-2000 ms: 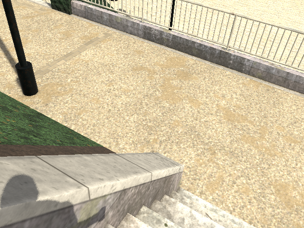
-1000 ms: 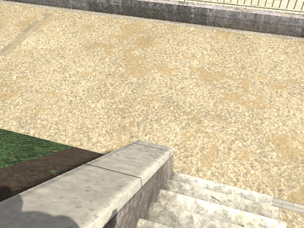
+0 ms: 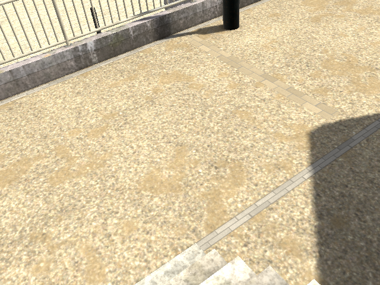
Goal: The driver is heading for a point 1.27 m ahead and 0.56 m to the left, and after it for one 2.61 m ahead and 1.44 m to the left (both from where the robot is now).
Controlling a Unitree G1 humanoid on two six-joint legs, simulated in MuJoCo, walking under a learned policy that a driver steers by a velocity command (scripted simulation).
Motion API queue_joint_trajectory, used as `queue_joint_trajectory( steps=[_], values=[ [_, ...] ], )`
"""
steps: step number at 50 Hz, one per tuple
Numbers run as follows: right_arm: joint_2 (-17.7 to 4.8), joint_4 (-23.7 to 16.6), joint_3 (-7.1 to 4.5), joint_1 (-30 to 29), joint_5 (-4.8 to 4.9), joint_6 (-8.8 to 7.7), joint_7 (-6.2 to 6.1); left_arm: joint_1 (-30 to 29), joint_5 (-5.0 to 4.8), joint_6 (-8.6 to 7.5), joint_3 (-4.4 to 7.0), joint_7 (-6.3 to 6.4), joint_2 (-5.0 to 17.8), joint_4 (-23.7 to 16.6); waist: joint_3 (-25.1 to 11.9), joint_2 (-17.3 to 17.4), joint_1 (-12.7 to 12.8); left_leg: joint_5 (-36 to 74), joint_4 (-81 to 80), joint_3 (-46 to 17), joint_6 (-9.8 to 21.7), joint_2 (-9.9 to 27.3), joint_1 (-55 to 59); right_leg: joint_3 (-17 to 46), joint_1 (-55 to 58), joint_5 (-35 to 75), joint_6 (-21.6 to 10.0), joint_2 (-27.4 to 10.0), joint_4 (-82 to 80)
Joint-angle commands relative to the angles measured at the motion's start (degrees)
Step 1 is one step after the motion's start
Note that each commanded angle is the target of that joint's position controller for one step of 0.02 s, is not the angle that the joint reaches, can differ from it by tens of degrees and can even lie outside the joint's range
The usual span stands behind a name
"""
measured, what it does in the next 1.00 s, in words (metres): goes down, turning left: left foot 0.22 m lower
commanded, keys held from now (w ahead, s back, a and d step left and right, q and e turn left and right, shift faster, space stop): q+shift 0.14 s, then w+q+shift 0.66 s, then w+shift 0.20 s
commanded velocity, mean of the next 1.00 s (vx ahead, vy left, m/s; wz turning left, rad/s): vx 0.54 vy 0.00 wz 0.73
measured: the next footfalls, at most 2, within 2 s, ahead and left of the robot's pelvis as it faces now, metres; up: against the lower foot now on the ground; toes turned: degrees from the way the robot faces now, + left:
left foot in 0.68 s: +0.13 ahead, +0.25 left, -0.22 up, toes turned +27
right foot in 1.04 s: +0.47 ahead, +0.25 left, -0.43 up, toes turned +48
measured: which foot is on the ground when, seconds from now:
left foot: down 0.00-0.30, up 0.32-0.66, down 0.68-1.00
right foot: down 0.00-0.66, up 0.68-1.00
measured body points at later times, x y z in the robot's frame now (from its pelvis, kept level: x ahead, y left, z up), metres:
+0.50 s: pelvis +0.08 +0.06 -0.01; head +0.09 +0.08 +0.44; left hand +0.01 +0.34 -0.14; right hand +0.39 -0.11 -0.06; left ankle +0.07 +0.18 -0.67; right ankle +0.04 -0.10 -0.70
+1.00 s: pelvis +0.30 +0.23 -0.32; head +0.27 +0.26 +0.13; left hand +0.29 +0.50 -0.43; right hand +0.37 -0.01 -0.44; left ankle +0.10 +0.23 -0.90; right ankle +0.48 +0.25 -1.02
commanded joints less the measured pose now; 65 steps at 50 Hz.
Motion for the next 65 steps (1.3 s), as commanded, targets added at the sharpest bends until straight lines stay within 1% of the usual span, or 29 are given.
queue_joint_trajectory(
  steps=[1, 3, 6, 11, 14, 17, 22, 26, 29, 33, 34, 35, 36, 38, 40, 42, 46, 49, 51, 52, 53, 54, 55, 57, 60, 62, 63, 64, 65],
  values=[
    [-2.2, 0.9, 0.08, 11.3, -0.13, 0.43, 1.78, -4.7, 0.85, -1.21, 1.32, -0.18, 7.2, -4.8, 8.4, -16.3, -0.6, -14.0, -22.7, -1.2, 2.2, 2.9, 21.5, 3.7, -12.8, 8.6, -4.5, -9.6, -16.5],
    [-8.0, -2.0, -2.06, 3.5, 1.12, -1.45, 0.89, 1.4, 2.87, -0.28, 4.19, -0.11, 13.3, -1.9, 15.6, -6.1, 4.8, 11.8, -35.4, -7.2, 2.1, 4.4, 10.3, 0.5, -2.4, 12.6, 0.4, -6.4, -8.0],
    [-13.8, -2.7, -5.3, 3.6, 3.1, -3.52, 1.41, -5.6, 1.02, -0.98, 4.95, -0.74, 11.7, -6.9, 10.7, 8.6, 2.4, 37.5, -37.4, -19.8, 4.7, 9.0, 11.7, -4.5, -0.8, 4.6, 3.0, -2.3, -0.5],
    [-12.8, -4.9, -6.58, 0.1, 3.15, -0.61, 0.31, -10.0, 2.1, -1.1, 4.28, -1.39, 7.3, -8.3, 4.5, 9.1, 3.5, -22.7, -44.0, -17.6, 10.2, 1.1, 8.5, -7.7, 16.7, -0.6, 1.0, 1.0, -15.3],
    [-10.6, -8.4, -6.64, -3.5, 3.99, -0.75, -0.14, -4.2, 3.48, -1.79, 5.56, -1.38, 10.8, -6.0, 3.6, -1.8, 7.1, -30.1, -38.8, -11.8, 9.5, -3.0, -2.0, -7.7, 28.9, 1.2, 0.1, -1.7, -15.3],
    [-10.6, -13.0, -7.12, -9.7, 3.39, -0.58, -0.77, 5.1, 4.61, -2.58, 7.91, -0.57, 16.9, -2.8, 0.7, -21.8, 11.4, -23.2, -8.4, -3.4, 9.7, -6.1, -20.5, 15.8, 37.1, -0.5, -6.6, -20.2, -22.4],
    [-5.8, -11.0, -5.1, -5.7, 1.39, -0.7, -0.81, 4.1, 4.8, -4.18, 6.97, -0.15, 13.6, -2.3, 1.3, -12.2, 5.1, -8.8, 5.5, 0.5, 8.6, 0.1, -17.0, 5.8, 20.1, 19.7, -5.2, -24.0, -11.0],
    [-4.4, -12.3, -5.33, -16.7, -0.23, -2.12, 0.36, 11.9, 5.08, -7.03, 5.24, 1.29, 10.3, 2.9, 9.0, -10.5, 8.3, 21.5, -4.2, -7.4, 7.7, 0.6, -30.4, 3.7, 13.4, -13.4, -2.0, -22.5, 2.0],
    [-4.1, -7.8, -4.79, -7.2, 2.27, -2.4, 2.25, 4.7, 4.4, -8.09, 6.23, 1.06, 13.0, 3.3, 8.1, -5.4, -0.6, 46.2, -16.8, 3.4, 6.2, -0.9, 10.5, -9.2, -15.7, -25.1, 0.6, -20.3, 2.5],
    [-13.9, 4.3, -8.71, 24.4, 0.37, 1.71, -1.24, -0.9, 5.1, -4.28, 9.38, -0.54, 18.1, 1.6, -1.4, -15.9, -14.6, 20.4, -9.7, 3.7, 10.6, 0.5, 35.2, -14.9, -12.1, 15.3, 2.8, -18.6, 46.3],
    [-14.3, 5.6, -9.19, 26.1, -0.15, -0.25, -0.35, -1.9, 6.67, -1.39, 9.74, 0.3, 15.4, 2.2, 8.0, -7.9, -18.6, 5.8, -36.0, -7.3, 14.8, 2.9, 28.5, -14.4, -15.3, -1.4, 1.6, -10.5, 72.4],
    [-17.6, 6.5, -8.85, 22.1, 1.17, -1.46, 0.13, -5.9, 7.82, -1.08, 8.14, 0.77, 7.6, -1.6, 17.9, 6.6, -14.5, 32.6, -20.2, -5.4, 12.7, 1.5, 30.9, -12.1, -38.1, -30.4, -0.1, -4.2, 89.1],
    [-19.0, 6.5, -7.83, 18.6, 3.13, -2.38, 0.48, -0.6, 8.72, -1.57, 6.31, 0.85, 3.6, -9.0, 13.1, 9.7, -3.0, 55.2, -11.1, -11.5, 10.9, -1.0, 29.2, -8.2, -46.0, -26.4, 0.0, -5.1, 81.2],
    [-16.2, 6.5, -7.57, 15.9, 2.54, -4.06, -0.22, -2.1, 9.83, -2.62, 6.91, 0.2, 7.7, -6.9, 7.3, -8.3, -2.2, 15.5, -17.4, -27.8, 15.6, 2.5, 20.2, -0.2, -45.3, -33.3, -1.7, -5.7, 71.9],
    [-10.8, 6.6, -5.45, 9.1, 2.17, -6.87, -1.53, 5.9, 7.96, -3.8, 5.48, 1.78, 3.9, -6.0, 1.5, -3.4, 7.8, 16.1, -23.1, -42.4, 21.0, 11.0, 9.1, 5.5, -38.3, 3.8, 4.0, -8.1, 44.0],
    [-13.0, 7.1, -5.85, 7.3, -2.12, -7.62, -2.51, 3.1, 4.85, -3.07, 7.09, 2.57, 9.6, -1.4, 0.5, -10.8, 7.5, -3.5, -29.7, -50.6, 25.4, 11.5, -3.0, 6.3, -22.3, 15.9, 7.3, -5.2, 40.5],
    [-4.2, 9.6, -3.76, 8.2, 4.59, -7.27, -5.53, -6.9, 3.99, -6.43, 7.05, 2.42, 12.6, -3.9, 9.8, -8.7, 5.1, 13.5, -3.4, -19.7, 12.5, -6.8, -10.8, -0.4, -2.1, 50.3, 3.4, -0.8, -6.5],
    [-5.4, 9.3, -3.86, 5.5, 3.04, -5.08, -5.54, 11.1, 0.8, -5.82, 4.97, 0.45, 4.1, 0.1, 3.5, 9.9, 10.3, -0.2, 4.8, -9.8, 9.0, -10.2, -19.2, -0.5, 27.5, 66.6, 1.4, 0.3, -13.9],
    [-6.7, 6.9, -4.82, -2.6, 2.27, -4.04, -4.57, 32.2, 0.53, -3.96, 6.52, -0.16, 8.7, 8.1, 1.0, 6.1, 21.3, -1.5, 27.7, -6.3, 7.7, -11.0, -21.0, 3.0, 42.7, 67.4, -1.7, -5.4, -24.6],
    [-4.6, 7.4, -5.82, -2.1, 1.18, -4.09, -4.03, 37.3, -0.18, -3.06, 7.71, -0.22, 13.4, 11.0, 0.7, -8.7, 23.1, -44.6, 54.4, -0.3, 5.4, -21.3, -23.8, 6.0, 46.6, 80.2, -4.5, -11.5, -24.8],
    [-3.1, 5.7, -5.28, 12.1, 2.6, -3.54, -4.2, 23.6, 1.11, -3.23, 5.61, -1.08, 12.4, 8.1, 6.8, -12.3, 5.0, -49.9, 57.5, -0.4, 5.3, -20.2, -33.7, 12.3, 42.6, 101.1, -5.8, -14.7, -13.9],
    [-2.7, 6.0, -4.28, 16.4, 2.89, -2.78, -4.24, 15.2, 1.29, -4.1, 4.85, -1.28, 10.7, 6.2, 2.3, -17.7, 0.9, -46.7, 48.2, -2.1, 4.8, -13.8, -34.8, 18.8, 42.7, 88.0, -13.3, -19.9, -15.3],
    [-5.8, 8.4, -4.79, 14.6, -0.83, -1.74, -4.14, 12.8, 0.65, -5.45, 4.26, -1.7, 6.6, 5.9, 6.9, -12.3, 0.8, -39.7, 38.8, -4.3, 3.6, -8.4, -32.5, 21.5, 31.5, 72.2, -17.2, -20.1, -19.8],
    [-8.5, 10.4, -5.49, 8.4, -2.52, -1.71, -4.35, 15.9, 3.9, -6.69, 2.79, -1.5, 4.4, 7.4, 8.9, -6.8, 3.4, -27.5, 26.3, -0.9, 2.8, -6.5, -28.4, 17.6, 18.9, 59.6, -16.6, -13.5, -16.9],
    [-2.8, 1.7, -2.45, -6.6, -3.31, -1.68, -2.76, 13.0, 0.46, -3.91, 3.22, 1.45, 7.4, 0.5, 8.4, -6.0, 2.8, 0.4, 3.3, 5.7, 3.3, -7.4, -21.2, 9.5, 9.3, 43.9, -8.2, -2.1, -12.3],
    [-5.8, -3.0, -4.04, -11.7, -1.28, -1.6, -3.75, 10.4, 0.95, -1.59, 4.76, 2.09, 12.1, -2.0, 8.4, -21.2, 4.0, -19.8, 15.8, 8.7, 4.0, -9.0, -22.7, 13.9, 10.8, 55.8, -5.8, -2.7, -8.8],
    [-4.5, -5.5, -2.1, -16.8, -3.41, -0.73, -3.38, 17.6, 0.66, -0.42, 3.74, 2.87, 7.7, -1.0, 7.2, -11.9, 8.8, -10.3, -1.5, 6.9, 2.7, -10.7, -24.8, 15.9, 19.8, 50.4, -1.3, 2.9, -14.3],
    [-2.3, -6.6, -1.82, -16.9, -1.8, -0.6, -3.26, 16.9, 0.58, 0.65, 3.39, 3.32, 6.1, 0.6, 7.5, -13.3, 6.3, -8.5, -3.2, 5.7, 2.6, -9.9, -23.8, 13.6, 20.6, 49.2, -1.0, 2.5, -12.3],
    [-4.8, -6.8, -3.4, -11.4, -0.03, -3.06, -4.27, 14.6, 1.97, 0.59, 5.68, 3.85, 11.0, 0.5, 2.8, -25.7, 3.6, -26.0, 19.7, 4.1, 6.0, -7.2, -21.7, 13.8, 21.0, 71.1, -4.5, -2.5, -2.8]
  ],
)
Keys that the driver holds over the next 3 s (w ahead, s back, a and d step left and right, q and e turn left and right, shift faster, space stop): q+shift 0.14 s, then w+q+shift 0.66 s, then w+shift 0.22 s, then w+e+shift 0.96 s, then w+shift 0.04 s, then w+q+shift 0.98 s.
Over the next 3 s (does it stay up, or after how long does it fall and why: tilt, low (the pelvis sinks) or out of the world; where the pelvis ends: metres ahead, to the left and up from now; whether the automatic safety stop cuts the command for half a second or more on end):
stays up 1.37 0.37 -1.14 its command is cut before an obstacle after 0.9 s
